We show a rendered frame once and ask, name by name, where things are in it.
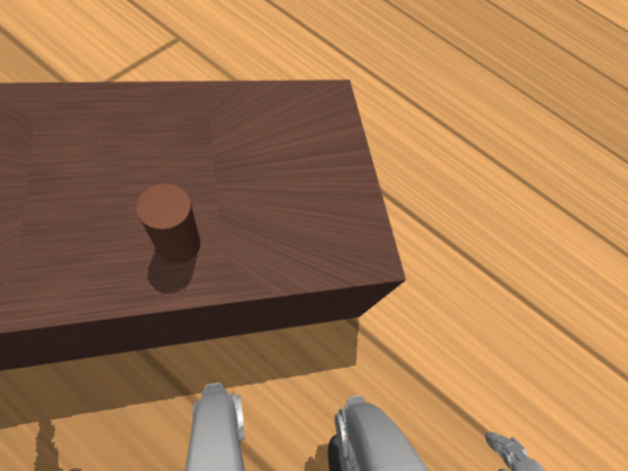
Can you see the can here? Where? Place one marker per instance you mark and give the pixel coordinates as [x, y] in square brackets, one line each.
[166, 213]

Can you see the right robot hand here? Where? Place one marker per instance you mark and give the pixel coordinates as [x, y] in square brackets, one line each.
[513, 453]

